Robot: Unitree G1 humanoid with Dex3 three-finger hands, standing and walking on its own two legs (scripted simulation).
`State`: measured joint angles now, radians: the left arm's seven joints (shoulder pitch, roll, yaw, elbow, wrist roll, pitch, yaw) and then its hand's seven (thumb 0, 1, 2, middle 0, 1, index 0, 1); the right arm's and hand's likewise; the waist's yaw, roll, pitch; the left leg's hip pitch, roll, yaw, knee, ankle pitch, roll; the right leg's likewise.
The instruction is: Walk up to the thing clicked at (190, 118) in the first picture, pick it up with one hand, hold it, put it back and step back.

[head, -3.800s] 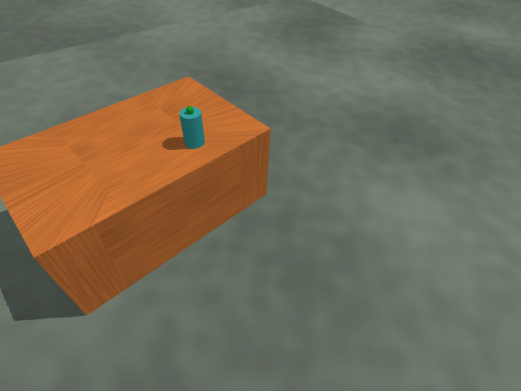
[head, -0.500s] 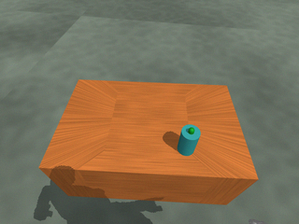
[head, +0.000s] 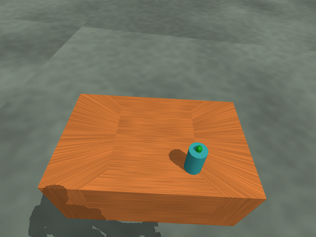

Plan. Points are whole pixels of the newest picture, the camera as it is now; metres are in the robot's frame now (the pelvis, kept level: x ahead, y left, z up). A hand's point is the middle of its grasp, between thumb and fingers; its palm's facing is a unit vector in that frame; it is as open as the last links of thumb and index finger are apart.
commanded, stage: walk up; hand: right
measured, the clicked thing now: (195, 157) +0.53 -0.18 -0.27
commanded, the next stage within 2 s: stand in 0.66 s
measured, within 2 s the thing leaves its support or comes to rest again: neither
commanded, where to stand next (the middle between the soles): +0.08 +0.01 m, yaw -1 degrees
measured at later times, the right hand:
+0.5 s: hand out of the picture +0.09 -0.26 -0.15, palm faces +0.01 +0.94 -0.33, open 7.4 cm
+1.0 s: hand out of the picture +0.09 -0.26 -0.14, palm faces +0.00 +0.94 -0.34, open 7.4 cm
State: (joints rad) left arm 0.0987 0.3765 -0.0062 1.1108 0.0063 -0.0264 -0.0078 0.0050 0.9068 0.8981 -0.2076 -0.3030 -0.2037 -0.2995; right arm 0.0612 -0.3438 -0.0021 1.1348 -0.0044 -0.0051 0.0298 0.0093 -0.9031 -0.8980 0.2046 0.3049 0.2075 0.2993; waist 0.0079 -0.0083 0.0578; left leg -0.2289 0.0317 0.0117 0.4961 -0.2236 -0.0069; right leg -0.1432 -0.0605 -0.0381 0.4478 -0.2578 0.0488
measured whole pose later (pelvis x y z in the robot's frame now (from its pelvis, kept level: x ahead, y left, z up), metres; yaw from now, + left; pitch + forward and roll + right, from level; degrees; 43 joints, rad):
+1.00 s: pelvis +0.01 -0.01 +0.01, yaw -1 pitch -3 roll +0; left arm 0.08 0.35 0.00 1.14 0.01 0.00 -0.01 0.00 0.91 0.90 -0.21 -0.30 -0.20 -0.30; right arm 0.05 -0.34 -0.01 1.16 -0.01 -0.01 0.02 0.01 -0.90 -0.90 0.20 0.30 0.21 0.30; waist -0.01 -0.01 0.07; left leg -0.14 0.03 0.03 0.33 -0.15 -0.02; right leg -0.07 -0.06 -0.03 0.31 -0.20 0.04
